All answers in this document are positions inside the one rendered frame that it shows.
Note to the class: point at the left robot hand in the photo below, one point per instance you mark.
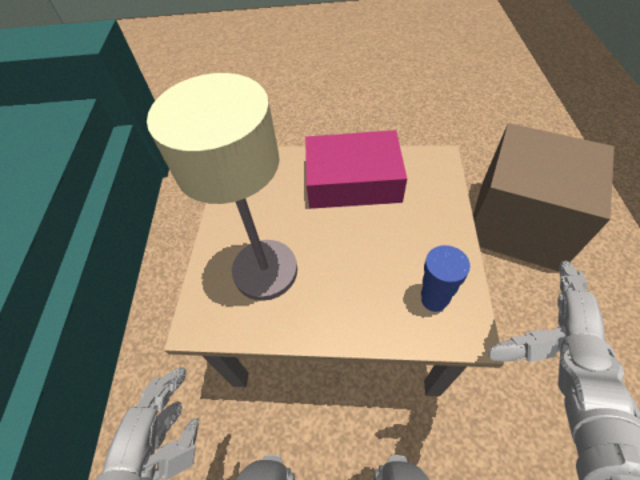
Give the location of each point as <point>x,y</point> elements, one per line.
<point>141,432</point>

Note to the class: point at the sofa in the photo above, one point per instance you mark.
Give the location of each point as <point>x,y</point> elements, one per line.
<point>80,176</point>

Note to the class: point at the desk lamp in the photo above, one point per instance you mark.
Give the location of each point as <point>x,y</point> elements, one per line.
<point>216,135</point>

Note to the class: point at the right robot hand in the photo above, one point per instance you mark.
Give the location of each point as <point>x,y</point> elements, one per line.
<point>579,313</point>

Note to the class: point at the right robot arm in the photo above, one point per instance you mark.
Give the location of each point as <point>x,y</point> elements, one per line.
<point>604,418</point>

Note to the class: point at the coffee table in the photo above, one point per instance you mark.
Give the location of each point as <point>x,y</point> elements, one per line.
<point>357,293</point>

